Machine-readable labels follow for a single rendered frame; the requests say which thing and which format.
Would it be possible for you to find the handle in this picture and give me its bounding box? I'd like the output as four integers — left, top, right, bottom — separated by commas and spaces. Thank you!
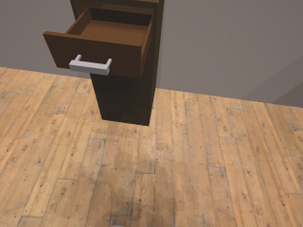
69, 55, 112, 76

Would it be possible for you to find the cabinet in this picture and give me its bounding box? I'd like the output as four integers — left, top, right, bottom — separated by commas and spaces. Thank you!
70, 0, 165, 127

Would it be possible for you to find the drawer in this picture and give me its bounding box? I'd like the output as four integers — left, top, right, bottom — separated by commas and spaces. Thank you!
43, 6, 153, 79

